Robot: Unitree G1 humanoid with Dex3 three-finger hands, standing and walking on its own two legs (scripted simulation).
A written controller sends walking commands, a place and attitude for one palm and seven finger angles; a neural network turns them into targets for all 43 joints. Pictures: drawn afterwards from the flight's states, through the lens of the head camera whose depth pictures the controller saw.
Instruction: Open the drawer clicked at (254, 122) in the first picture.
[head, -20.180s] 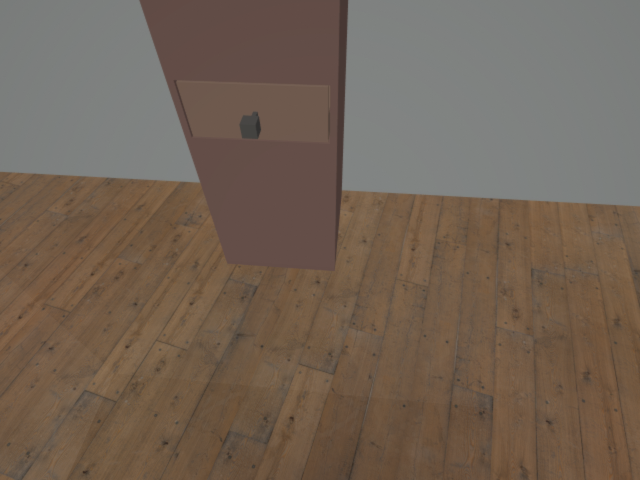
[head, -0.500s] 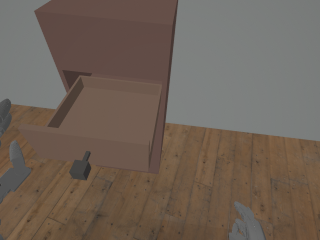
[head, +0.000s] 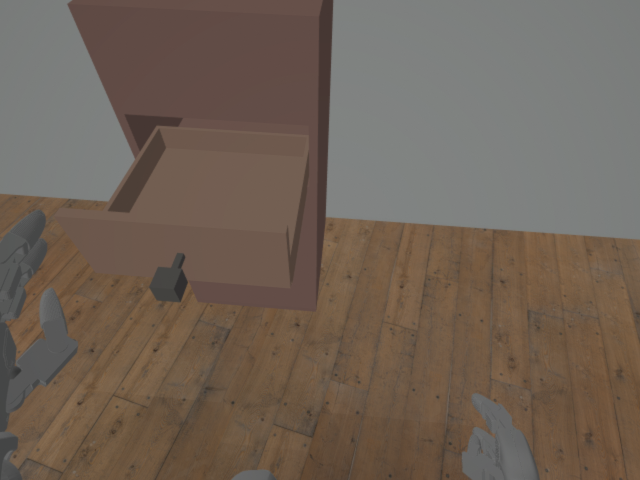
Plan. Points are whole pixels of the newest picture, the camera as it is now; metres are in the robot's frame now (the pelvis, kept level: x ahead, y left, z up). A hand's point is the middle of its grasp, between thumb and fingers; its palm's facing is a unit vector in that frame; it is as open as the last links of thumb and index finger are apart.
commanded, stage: step back with the hand held close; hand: left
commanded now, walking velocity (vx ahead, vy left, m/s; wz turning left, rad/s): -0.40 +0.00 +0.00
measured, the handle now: (173, 274) +0.44 +0.28 -0.08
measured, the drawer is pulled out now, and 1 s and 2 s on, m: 0.30 0.30 0.30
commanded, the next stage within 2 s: stop stepping back and stand still in 0.08 s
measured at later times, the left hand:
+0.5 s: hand out of the picture +0.07 +0.23 +0.16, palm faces +0.37 -0.84 -0.39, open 7.4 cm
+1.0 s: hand out of the picture +0.04 +0.24 +0.16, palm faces +0.34 -0.84 -0.41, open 7.4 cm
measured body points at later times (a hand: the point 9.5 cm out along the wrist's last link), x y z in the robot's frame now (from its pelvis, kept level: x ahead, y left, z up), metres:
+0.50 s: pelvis -0.12 +0.00 +0.00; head -0.13 +0.01 +0.45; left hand +0.04 +0.28 +0.18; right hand +0.01 -0.24 -0.09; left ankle -0.13 +0.11 -0.72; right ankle -0.05 -0.08 -0.74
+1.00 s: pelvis -0.16 +0.01 -0.01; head -0.16 +0.03 +0.44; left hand +0.01 +0.28 +0.19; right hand -0.02 -0.24 -0.08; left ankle -0.12 +0.11 -0.74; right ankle -0.14 -0.11 -0.72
